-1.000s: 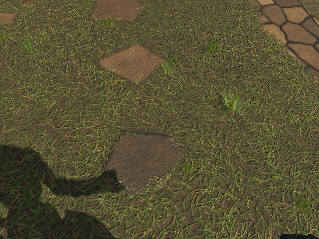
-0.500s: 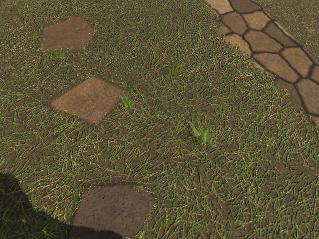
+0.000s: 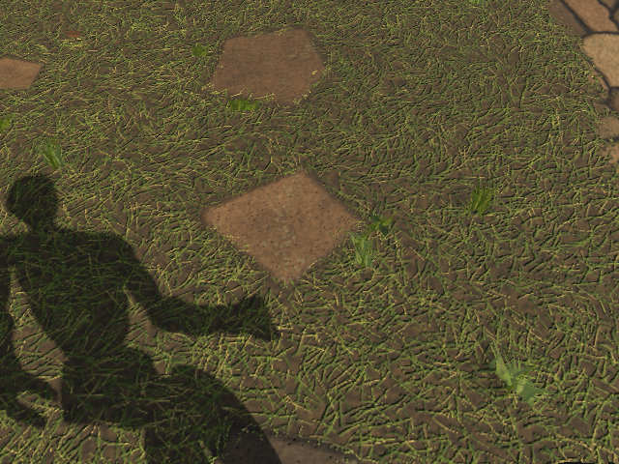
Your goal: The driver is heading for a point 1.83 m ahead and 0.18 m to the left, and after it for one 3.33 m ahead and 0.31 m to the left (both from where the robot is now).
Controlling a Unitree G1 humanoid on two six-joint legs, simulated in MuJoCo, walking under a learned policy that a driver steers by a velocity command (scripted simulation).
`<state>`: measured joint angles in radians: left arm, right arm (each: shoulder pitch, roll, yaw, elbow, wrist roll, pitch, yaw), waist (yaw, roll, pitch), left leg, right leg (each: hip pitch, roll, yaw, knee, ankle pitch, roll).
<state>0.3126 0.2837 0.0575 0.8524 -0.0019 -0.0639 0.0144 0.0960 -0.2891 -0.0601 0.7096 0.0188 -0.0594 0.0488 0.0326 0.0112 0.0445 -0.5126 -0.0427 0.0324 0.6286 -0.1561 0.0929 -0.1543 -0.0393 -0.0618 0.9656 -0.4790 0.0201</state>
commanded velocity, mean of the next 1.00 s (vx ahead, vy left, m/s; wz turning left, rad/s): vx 0.50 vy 0.00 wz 0.28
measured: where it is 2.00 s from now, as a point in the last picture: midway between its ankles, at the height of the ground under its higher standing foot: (258, 220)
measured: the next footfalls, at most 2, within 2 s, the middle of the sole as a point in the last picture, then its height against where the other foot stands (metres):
right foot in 0.42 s outside the picture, level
left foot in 0.92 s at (238, 369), level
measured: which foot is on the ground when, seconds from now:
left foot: down 0.00-0.44, up 0.46-0.90, down 0.92-1.00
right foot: up 0.00-0.40, down 0.42-0.92, up 0.94-1.00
